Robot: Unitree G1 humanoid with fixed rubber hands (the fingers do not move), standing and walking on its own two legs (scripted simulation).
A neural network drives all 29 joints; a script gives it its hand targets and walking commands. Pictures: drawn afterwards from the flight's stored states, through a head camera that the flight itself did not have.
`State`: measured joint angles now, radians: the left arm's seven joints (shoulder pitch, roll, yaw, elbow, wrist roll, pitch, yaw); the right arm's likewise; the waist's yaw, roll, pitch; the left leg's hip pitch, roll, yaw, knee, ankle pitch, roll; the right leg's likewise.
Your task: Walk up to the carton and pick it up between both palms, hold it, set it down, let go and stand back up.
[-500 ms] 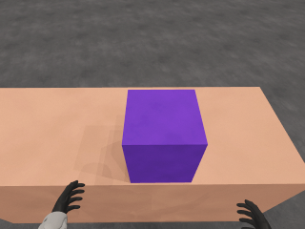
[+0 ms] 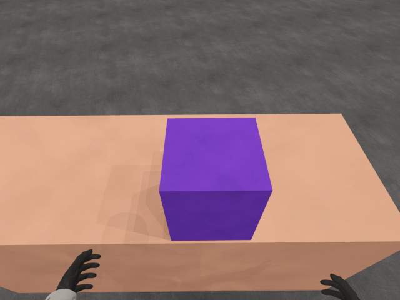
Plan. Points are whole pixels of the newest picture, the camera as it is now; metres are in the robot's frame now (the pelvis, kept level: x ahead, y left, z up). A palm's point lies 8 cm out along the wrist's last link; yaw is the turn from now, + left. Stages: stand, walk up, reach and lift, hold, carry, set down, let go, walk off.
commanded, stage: stand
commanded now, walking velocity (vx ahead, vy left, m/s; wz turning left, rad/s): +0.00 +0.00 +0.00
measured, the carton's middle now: (211, 182) +0.39 +0.01 -0.04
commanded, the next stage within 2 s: none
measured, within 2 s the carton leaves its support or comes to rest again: neither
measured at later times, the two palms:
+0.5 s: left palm (64, 297) +0.14 +0.30 -0.08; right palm out of the picture +0.11 -0.27 -0.10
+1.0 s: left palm out of the picture +0.12 +0.30 -0.08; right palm out of the picture +0.10 -0.27 -0.11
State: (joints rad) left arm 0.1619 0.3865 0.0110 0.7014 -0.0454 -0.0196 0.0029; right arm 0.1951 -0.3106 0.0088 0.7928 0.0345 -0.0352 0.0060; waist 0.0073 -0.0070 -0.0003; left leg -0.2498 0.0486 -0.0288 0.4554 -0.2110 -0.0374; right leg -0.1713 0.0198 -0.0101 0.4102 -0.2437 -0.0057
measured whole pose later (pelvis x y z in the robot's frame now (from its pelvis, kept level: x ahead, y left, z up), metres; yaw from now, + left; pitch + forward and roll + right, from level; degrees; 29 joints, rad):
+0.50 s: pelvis +0.00 +0.00 +0.00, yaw +0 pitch +0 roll -1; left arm 0.16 0.39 0.01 0.77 -0.05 -0.03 0.00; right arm 0.18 -0.31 0.01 0.87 0.03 -0.03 0.00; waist 0.01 0.01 -0.02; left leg -0.25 0.05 -0.03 0.46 -0.21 -0.04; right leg -0.17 0.02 -0.01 0.41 -0.24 -0.01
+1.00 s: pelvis +0.00 +0.00 +0.00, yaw +0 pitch +0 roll -1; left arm 0.16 0.38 0.01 0.83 -0.05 -0.03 0.00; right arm 0.17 -0.31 0.01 0.93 0.03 -0.03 0.00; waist 0.01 0.01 -0.02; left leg -0.25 0.05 -0.03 0.46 -0.21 -0.04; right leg -0.17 0.02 -0.01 0.41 -0.24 0.00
